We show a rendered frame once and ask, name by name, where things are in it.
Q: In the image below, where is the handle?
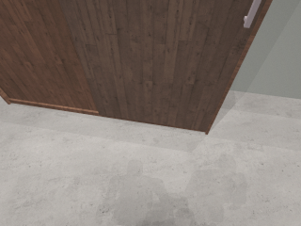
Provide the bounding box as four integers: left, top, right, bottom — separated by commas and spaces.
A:
244, 0, 261, 28

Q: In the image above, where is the wardrobe door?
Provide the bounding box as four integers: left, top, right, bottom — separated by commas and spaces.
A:
0, 0, 98, 111
58, 0, 266, 131

